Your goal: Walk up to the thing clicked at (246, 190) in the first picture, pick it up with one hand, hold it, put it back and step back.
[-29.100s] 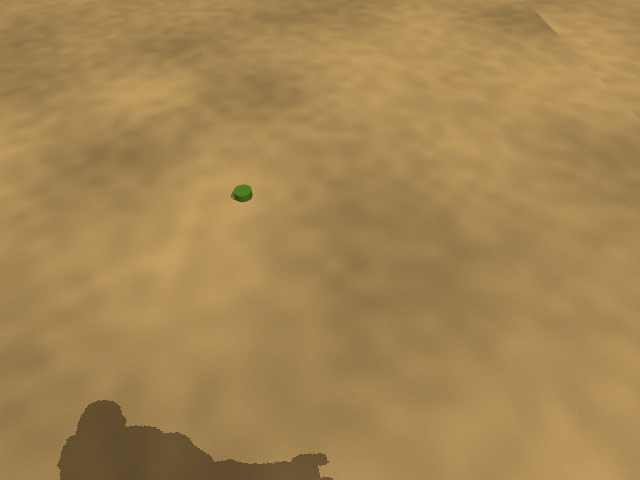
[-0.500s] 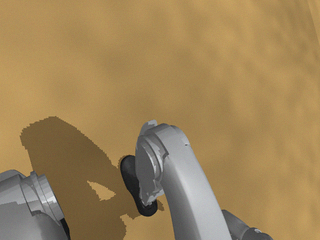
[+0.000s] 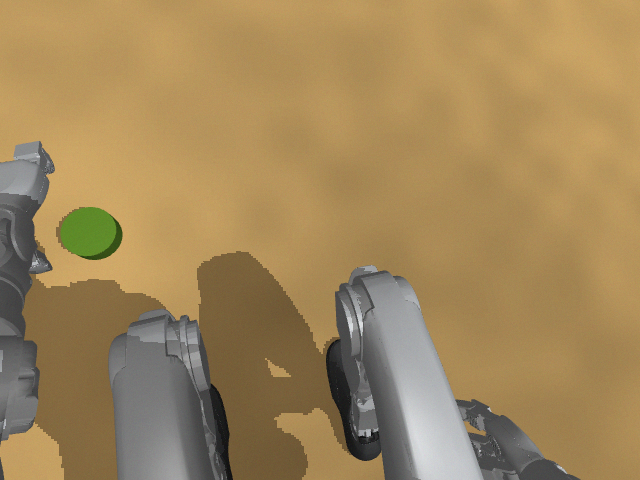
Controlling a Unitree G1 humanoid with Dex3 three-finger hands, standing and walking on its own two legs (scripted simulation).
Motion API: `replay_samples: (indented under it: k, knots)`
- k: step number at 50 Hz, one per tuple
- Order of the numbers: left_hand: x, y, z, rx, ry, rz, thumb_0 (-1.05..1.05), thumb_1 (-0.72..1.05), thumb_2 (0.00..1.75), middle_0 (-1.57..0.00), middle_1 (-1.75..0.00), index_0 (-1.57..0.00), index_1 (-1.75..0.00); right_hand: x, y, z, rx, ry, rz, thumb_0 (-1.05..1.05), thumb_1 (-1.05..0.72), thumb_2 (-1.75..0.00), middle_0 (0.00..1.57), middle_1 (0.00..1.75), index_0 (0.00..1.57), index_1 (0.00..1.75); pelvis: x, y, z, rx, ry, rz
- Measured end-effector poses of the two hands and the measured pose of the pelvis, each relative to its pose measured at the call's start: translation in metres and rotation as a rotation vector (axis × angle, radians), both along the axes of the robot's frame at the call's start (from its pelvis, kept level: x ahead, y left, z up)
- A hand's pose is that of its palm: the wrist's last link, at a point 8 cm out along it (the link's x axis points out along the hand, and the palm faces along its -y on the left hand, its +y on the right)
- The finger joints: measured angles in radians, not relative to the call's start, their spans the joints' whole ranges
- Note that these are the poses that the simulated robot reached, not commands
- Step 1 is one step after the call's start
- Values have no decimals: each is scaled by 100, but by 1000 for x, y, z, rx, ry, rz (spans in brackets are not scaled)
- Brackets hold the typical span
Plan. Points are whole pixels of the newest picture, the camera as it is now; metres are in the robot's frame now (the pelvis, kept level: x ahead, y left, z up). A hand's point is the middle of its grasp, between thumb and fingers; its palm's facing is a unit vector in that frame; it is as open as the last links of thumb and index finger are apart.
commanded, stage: withdraw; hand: left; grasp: from above
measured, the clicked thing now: (92, 233) +0.49 +0.29 -0.33
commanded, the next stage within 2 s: home in 0.32 s
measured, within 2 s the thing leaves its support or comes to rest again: neither
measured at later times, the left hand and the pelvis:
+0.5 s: hand (51, 203) +0.50 +0.30 -0.20, palm faces -0.39 -0.04 -0.92, open 13.8 cm; pelvis +0.00 +0.00 -0.03, yaw -1 degrees
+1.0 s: hand out of the picture +0.35 +0.28 -0.01, palm faces -0.28 -0.64 -0.72, open 8.0 cm; pelvis +0.00 +0.00 +0.10, yaw +3 degrees
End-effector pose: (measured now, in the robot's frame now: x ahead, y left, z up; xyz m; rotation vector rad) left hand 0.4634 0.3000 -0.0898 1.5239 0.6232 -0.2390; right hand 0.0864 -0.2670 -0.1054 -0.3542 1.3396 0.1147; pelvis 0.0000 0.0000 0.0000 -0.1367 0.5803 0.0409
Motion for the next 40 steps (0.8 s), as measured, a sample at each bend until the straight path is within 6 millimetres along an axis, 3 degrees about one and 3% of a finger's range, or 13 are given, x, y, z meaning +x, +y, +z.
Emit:
replay_samples:
  k: [4, 9, 15, 19, 23, 28, 32, 36, 40]
  knots:
    - [-10, -21, 1, -86, 35, -81, 0, -52, 102, -9, -102, -8, -102, 2, -7, 8, -56, -4, 19, 0, -91, -91, 20, 30, 20, 30, -6, -5, 8, 11, -15, 9]
    - [-8, -34, -9, -125, -28, -180, 0, -51, 103, -9, -103, -9, -103, -6, -21, 17, -160, 1, 18, 0, -91, -91, 20, 30, 20, 30, -10, -8, 0, 8, -29, 6]
    - [0, -25, -37, -88, -65, -175, 0, -50, 102, -9, -102, -9, -102, -29, -28, 16, -245, 35, 0, 0, -90, -90, 20, 30, 20, 30, -11, -6, -19, 0, -37, -2]
    - [10, -15, -56, -59, -79, -141, 0, -50, 101, -9, -102, -9, -102, -50, -19, 13, -254, 92, -12, 0, -90, -90, 20, 30, 20, 30, -9, -3, -26, -11, -26, -7]
    - [28, -5, -60, -32, -129, -102, 0, -50, 101, -9, -101, -10, -101, -68, -5, 8, -227, 158, -34, 0, -90, -90, 20, 30, 20, 30, -3, 0, -30, -18, 4, -7]
    - [48, 3, -44, -19, -189, -54, 0, -42, 97, -16, -92, -16, -91, -76, 11, 4, -171, 189, -90, 0, -90, -90, 21, 30, 20, 30, 6, 2, -29, -26, 37, -8]
    - [48, 10, -21, -46, -185, 13, 0, -28, 92, -20, -77, -19, -77, -66, 20, 6, -122, 171, -129, 0, -89, -90, 21, 30, 21, 30, 11, 4, -16, -28, 59, -3]
    - [29, 15, 11, -107, -142, 71, 0, -6, 87, -21, -62, -20, -63, -49, 22, 15, -83, 136, -151, 0, -89, -90, 21, 30, 21, 30, 13, 7, 6, -24, 76, 6]
    - [-9, 17, 46, -218, -107, 142, 0, 20, 85, -21, -49, -21, -49, -22, 16, 33, -70, 85, -131, 0, -90, -90, 21, 30, 21, 30, 11, 8, 35, -8, 70, 15]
